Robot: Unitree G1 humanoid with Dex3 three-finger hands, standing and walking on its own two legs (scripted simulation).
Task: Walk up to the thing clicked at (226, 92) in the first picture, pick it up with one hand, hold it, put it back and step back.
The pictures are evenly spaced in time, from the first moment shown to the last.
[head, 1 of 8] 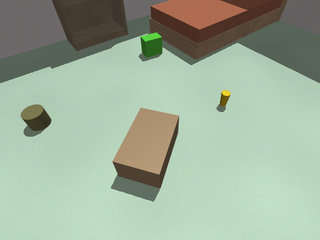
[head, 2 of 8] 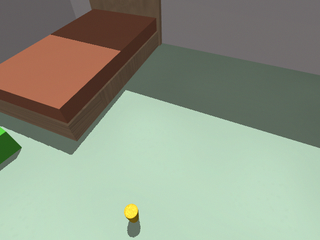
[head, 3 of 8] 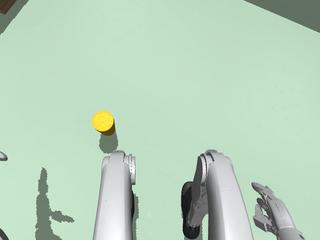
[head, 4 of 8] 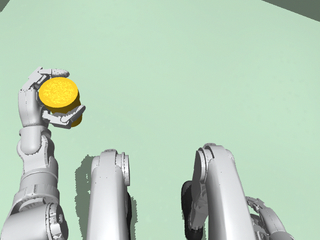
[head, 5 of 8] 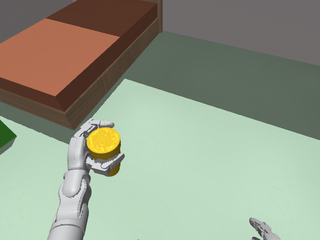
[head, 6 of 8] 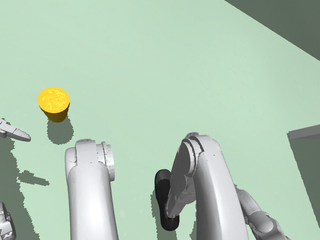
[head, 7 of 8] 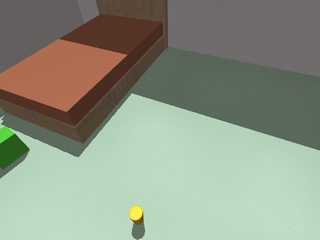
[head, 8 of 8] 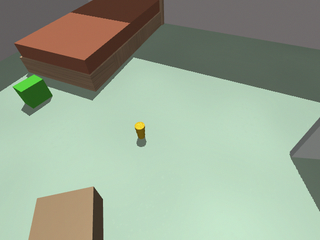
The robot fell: no
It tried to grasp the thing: yes
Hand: left
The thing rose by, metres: 0.69
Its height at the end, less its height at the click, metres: +0.00
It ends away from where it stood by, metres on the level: 0.01
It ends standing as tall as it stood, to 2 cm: yes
